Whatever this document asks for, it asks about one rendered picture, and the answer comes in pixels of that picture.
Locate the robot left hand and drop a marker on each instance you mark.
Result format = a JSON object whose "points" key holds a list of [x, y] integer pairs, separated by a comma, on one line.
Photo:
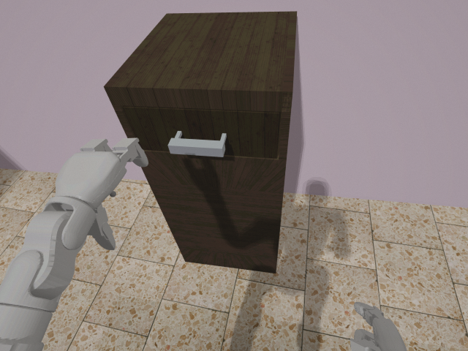
{"points": [[92, 174]]}

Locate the drawer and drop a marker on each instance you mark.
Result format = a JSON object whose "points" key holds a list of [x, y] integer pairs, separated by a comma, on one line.
{"points": [[249, 132]]}

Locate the cabinet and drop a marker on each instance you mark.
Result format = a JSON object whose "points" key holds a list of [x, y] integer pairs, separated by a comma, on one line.
{"points": [[223, 211]]}

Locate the robot right hand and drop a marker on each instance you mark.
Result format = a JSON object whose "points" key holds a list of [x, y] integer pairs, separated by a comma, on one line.
{"points": [[385, 336]]}

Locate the handle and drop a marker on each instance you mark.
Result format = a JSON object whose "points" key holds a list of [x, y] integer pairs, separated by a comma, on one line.
{"points": [[195, 147]]}

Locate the left robot forearm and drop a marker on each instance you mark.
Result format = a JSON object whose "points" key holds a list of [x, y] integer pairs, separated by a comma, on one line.
{"points": [[41, 271]]}

